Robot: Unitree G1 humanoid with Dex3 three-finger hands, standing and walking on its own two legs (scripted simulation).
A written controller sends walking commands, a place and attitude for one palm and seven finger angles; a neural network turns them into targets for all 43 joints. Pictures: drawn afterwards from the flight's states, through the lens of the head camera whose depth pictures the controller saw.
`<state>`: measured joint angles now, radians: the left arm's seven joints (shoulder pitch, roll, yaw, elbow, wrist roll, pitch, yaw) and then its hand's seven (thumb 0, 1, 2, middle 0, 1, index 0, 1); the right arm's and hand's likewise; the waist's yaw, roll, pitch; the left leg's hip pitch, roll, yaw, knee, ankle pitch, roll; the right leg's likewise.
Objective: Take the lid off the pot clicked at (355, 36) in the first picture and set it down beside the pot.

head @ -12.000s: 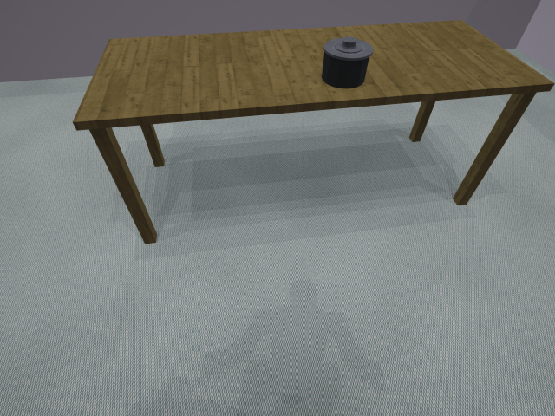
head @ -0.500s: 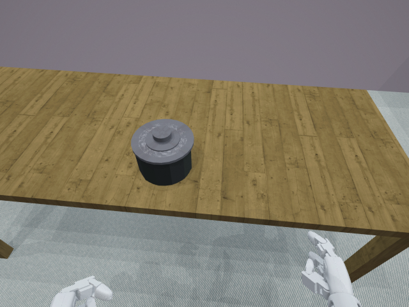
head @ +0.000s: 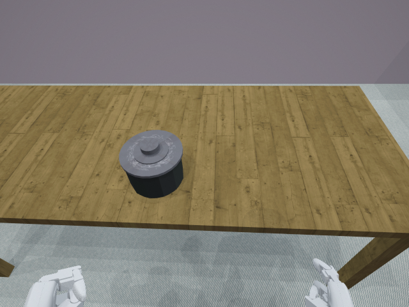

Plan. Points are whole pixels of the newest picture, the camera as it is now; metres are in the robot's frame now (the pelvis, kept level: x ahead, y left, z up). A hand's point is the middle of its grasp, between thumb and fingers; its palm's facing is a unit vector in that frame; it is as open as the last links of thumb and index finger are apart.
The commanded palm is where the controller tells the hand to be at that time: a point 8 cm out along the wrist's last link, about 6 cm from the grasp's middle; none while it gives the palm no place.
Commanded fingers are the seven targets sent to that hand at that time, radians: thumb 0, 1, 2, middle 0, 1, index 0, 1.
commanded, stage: raise the hand higher, near the body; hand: left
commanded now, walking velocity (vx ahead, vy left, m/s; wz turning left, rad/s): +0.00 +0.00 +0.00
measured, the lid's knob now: (149, 146) +0.48 +0.19 +0.03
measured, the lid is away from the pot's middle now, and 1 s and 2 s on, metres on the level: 0.00 0.00 0.00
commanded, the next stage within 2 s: reach forward and open the fingers in 0.44 s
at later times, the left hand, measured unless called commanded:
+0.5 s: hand (59, 260) +0.16 +0.25 +0.09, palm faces +0.31 -0.86 -0.41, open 3.1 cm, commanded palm +0.12 +0.28 +0.13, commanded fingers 0.00 0.90 0.90 -1.30 -1.50 -1.30 -1.50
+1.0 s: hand (47, 252) +0.18 +0.28 +0.08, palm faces -0.27 -0.09 -0.96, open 3.8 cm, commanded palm +0.18 +0.28 +0.14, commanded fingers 0.00 0.19 1.15 -1.00 -0.65 -1.00 -0.65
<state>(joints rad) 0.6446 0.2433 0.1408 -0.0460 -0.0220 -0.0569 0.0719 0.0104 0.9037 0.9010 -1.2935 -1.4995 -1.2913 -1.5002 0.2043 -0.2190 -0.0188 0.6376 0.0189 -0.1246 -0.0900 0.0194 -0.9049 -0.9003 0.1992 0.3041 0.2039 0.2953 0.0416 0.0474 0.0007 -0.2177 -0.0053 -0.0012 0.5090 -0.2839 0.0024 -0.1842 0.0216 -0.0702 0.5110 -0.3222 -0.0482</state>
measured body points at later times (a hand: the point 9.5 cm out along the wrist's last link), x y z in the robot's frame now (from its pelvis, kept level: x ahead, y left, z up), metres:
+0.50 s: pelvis +0.00 +0.01 +0.01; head -0.01 -0.01 +0.45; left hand +0.14 +0.29 +0.12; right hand +0.20 -0.19 -0.08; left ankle -0.01 +0.12 -0.74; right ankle -0.03 -0.08 -0.74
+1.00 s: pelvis -0.02 +0.02 +0.01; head -0.02 -0.03 +0.45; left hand +0.19 +0.28 +0.14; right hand +0.20 -0.21 -0.09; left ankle -0.01 +0.12 -0.74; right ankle -0.03 -0.08 -0.74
